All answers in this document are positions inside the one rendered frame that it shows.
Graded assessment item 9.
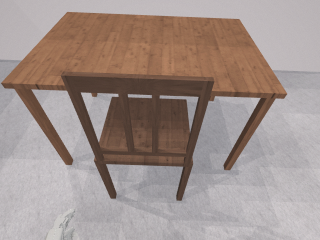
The chair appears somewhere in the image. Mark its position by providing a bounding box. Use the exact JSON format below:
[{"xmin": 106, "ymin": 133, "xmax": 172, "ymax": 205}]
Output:
[{"xmin": 61, "ymin": 71, "xmax": 215, "ymax": 201}]

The left robot hand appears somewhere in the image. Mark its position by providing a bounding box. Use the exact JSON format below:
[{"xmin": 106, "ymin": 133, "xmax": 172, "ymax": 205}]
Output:
[{"xmin": 44, "ymin": 208, "xmax": 80, "ymax": 240}]

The table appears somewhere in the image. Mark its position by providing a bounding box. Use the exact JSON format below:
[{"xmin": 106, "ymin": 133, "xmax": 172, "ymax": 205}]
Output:
[{"xmin": 1, "ymin": 12, "xmax": 287, "ymax": 171}]

